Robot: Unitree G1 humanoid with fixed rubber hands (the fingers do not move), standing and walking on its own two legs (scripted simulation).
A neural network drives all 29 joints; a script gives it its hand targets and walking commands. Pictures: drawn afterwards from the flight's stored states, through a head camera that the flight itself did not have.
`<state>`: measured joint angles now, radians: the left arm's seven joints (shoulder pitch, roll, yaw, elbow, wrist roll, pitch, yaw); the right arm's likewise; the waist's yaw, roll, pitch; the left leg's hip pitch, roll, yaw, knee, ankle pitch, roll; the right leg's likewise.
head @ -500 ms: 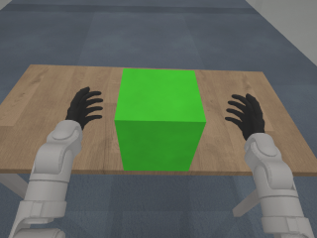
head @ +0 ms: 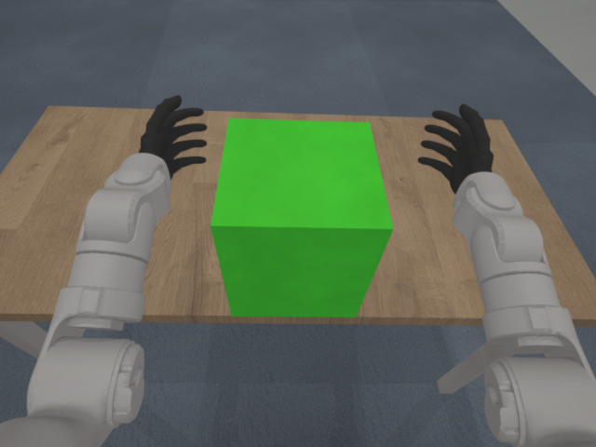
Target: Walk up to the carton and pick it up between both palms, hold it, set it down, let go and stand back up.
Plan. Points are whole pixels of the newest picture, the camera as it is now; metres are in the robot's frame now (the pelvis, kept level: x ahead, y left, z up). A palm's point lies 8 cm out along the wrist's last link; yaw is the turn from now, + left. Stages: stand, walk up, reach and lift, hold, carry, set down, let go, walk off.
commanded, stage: reach and lift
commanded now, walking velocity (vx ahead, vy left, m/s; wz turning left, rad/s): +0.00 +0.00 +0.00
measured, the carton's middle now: (296, 224) +0.43 +0.02 +0.01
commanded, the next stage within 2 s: none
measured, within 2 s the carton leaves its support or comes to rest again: leaves its support in 1.76 s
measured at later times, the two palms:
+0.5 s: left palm (163, 177) +0.42 +0.20 +0.11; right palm (452, 177) +0.43 -0.19 +0.13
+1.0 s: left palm (183, 214) +0.41 +0.18 +0.05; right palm (429, 219) +0.42 -0.18 +0.07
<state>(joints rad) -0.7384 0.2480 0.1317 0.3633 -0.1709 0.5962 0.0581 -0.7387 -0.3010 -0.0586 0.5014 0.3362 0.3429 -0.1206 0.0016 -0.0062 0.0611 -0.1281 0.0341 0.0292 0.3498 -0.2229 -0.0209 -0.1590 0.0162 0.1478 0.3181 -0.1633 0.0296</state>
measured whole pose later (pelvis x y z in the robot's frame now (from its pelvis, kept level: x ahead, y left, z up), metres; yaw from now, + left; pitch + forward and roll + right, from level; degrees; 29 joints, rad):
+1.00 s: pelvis -0.02 -0.01 -0.01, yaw +0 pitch +16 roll +0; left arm -0.89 0.22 0.04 1.29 -0.21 -0.23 0.08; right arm -0.85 -0.18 -0.02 1.10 0.23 -0.11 -0.12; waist 0.00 -0.01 -0.16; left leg -0.50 0.03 0.03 0.43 -0.19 -0.03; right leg -0.54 0.02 0.15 0.42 -0.15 0.03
